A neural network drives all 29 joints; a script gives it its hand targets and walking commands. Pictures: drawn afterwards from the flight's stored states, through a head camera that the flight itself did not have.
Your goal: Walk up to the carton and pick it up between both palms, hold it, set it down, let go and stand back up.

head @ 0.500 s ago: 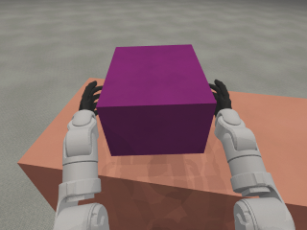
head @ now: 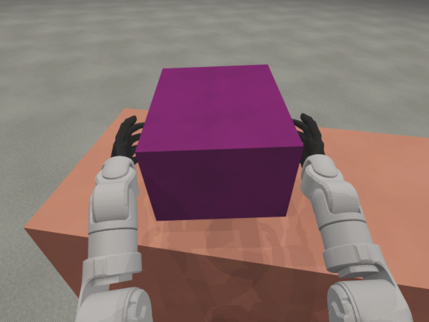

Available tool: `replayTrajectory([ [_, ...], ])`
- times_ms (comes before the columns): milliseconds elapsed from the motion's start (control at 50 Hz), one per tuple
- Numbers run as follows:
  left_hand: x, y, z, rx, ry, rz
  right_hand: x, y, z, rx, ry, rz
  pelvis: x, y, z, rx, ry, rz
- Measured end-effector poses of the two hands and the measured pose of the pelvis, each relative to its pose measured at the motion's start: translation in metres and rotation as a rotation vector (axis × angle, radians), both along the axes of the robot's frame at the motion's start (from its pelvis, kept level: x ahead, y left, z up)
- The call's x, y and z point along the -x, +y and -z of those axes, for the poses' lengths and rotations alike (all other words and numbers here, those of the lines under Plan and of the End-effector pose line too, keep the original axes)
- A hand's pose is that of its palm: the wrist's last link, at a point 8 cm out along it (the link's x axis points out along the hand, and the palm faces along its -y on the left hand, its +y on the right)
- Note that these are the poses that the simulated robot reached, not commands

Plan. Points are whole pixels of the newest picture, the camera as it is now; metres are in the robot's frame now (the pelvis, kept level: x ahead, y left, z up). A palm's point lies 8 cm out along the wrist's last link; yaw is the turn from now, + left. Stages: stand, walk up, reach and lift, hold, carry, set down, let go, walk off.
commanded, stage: hold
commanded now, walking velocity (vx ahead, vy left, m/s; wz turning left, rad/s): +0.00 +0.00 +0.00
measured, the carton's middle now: (217, 134) +0.45 -0.01 +0.16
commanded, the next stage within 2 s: set down in 1.02 s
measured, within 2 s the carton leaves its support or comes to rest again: neither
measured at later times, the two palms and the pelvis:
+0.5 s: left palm (121, 159) +0.36 +0.17 +0.18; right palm (308, 155) +0.35 -0.17 +0.18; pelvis +0.00 +0.00 +0.00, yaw +0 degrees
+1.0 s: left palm (124, 158) +0.36 +0.16 +0.18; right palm (311, 155) +0.35 -0.18 +0.18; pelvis +0.00 +0.00 +0.00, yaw +0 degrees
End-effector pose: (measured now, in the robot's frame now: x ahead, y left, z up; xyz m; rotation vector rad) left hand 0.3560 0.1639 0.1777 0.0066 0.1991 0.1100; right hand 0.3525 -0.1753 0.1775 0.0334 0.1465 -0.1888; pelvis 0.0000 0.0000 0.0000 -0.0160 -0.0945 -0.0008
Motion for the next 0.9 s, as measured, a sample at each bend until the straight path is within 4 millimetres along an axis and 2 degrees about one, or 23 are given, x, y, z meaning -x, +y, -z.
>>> replayTrajectory([
  [380, -0.002, 0.0014, -0.0018, 0.001, -0.001, -0.006, -0.0038, 0.0014, -0.0023, 0.005, -0.002, -0.006, -0.0007, -0.0018, -0.0002, 0.0, -0.001, -0.005],
  [660, 0.0037, 0.0058, -0.0007, 0.001, -0.007, -0.009, 0.0005, 0.0058, -0.0022, 0.005, -0.009, -0.009, 0.0004, 0.0, 0.0001, 0.001, -0.01, -0.009],
  [900, 0.0026, 0.0005, -0.0033, -0.019, -0.005, -0.007, 0.0, 0.0012, -0.0001, -0.009, -0.011, -0.015, 0.0032, -0.0013, 0.0001, -0.001, 0.0, -0.006],
])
